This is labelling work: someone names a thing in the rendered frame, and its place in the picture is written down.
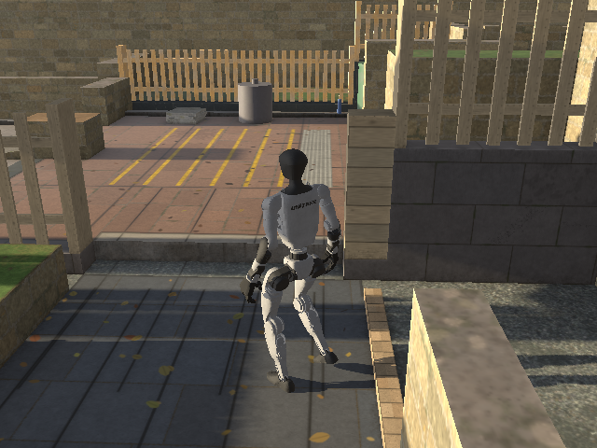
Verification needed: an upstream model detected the left robot hand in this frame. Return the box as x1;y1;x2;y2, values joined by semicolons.
240;277;262;303

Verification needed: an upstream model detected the left robot thigh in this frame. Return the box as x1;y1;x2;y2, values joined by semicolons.
261;266;292;335

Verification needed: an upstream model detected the right robot hand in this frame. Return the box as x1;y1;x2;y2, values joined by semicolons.
320;250;339;274

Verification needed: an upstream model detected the left robot forearm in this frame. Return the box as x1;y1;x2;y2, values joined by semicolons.
246;237;271;283

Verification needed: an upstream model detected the robot left foot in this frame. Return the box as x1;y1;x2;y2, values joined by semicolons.
267;371;295;393

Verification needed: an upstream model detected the right robot forearm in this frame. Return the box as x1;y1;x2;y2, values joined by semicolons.
326;226;340;255

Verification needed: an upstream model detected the right robot upper arm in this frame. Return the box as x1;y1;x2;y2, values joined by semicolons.
311;184;340;231

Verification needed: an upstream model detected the left robot upper arm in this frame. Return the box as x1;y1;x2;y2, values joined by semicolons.
261;193;282;250

